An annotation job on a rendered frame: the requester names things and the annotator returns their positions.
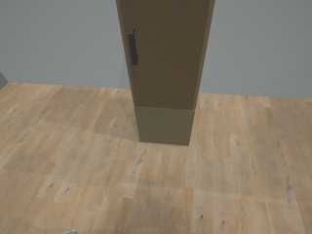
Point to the handle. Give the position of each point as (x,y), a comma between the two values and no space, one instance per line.
(132,44)

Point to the cupboard door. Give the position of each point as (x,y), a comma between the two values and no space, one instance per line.
(169,36)

